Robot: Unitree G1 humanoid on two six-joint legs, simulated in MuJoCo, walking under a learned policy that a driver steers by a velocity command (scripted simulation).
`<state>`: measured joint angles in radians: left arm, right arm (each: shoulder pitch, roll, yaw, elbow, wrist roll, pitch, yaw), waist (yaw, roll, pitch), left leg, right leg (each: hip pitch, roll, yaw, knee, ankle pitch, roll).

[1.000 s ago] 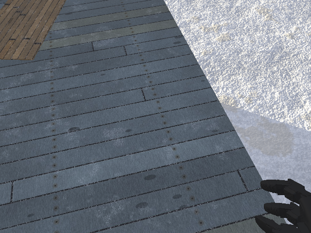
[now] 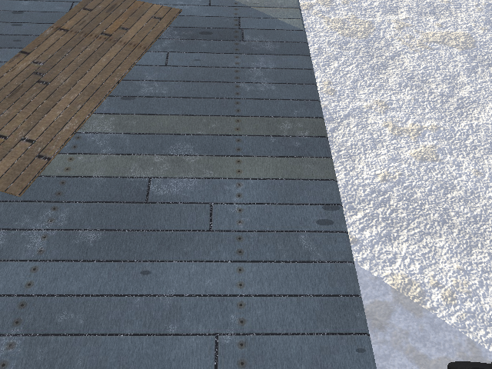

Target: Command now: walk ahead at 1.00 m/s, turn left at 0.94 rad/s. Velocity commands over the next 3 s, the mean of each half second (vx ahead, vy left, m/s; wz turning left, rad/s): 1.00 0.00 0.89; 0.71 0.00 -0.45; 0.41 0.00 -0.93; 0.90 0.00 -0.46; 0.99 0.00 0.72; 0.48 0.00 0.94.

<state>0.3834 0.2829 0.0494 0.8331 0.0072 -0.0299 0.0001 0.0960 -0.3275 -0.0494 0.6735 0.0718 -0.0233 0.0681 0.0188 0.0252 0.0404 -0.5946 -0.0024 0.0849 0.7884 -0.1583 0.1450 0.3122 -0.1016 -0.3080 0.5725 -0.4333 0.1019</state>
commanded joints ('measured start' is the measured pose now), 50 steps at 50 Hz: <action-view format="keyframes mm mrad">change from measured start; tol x32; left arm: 1 -36 -17 -20 -232 -7 -71 -10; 15 -502 20 -31 -420 -3 -109 11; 23 179 239 60 -247 1 -115 1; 50 -75 30 20 -284 -25 45 1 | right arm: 1 389 -332 -96 81 -44 7 -27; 50 -50 -73 -34 -18 -83 -44 -100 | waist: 1 -28 388 -240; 5 0 -96 -31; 22 162 63 -328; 24 83 -474 -345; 32 -64 -52 46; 41 -120 282 -364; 50 6 70 -64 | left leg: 1 940 150 -737 -314 -232 271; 3 775 204 -887 -568 -599 204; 11 201 -7 -503 -588 -96 183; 18 372 5 -593 -443 -14 90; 22 404 -13 -467 194 464 28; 24 -131 -120 -287 666 -313 -62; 38 524 -42 -123 -286 125 -127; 41 994 483 -712 -356 241 116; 50 399 276 -91 -488 504 31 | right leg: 1 -960 222 300 1040 -205 -30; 19 -655 137 424 -111 460 -43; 22 -90 23 432 11 358 -152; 23 206 -212 1024 -161 -72 -377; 25 -42 -226 1215 -314 -420 -357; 36 -810 14 699 -362 246 -288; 39 -782 109 638 -35 417 -170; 42 -1164 105 396 727 -160 -51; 50 -912 -18 321 373 234 -47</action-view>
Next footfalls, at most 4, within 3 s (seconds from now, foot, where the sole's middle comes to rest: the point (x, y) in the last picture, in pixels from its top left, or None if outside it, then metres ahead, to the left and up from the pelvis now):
0.44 right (249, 329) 0.61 0.00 -0.72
0.80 left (131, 292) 0.71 0.34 -0.72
1.18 right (211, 231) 0.94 0.13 -0.72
1.58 left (147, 190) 1.10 0.36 -0.72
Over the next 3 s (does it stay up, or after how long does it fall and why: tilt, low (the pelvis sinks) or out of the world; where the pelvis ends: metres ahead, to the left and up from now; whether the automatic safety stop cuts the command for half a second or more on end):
stays up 1.88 0.04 0.02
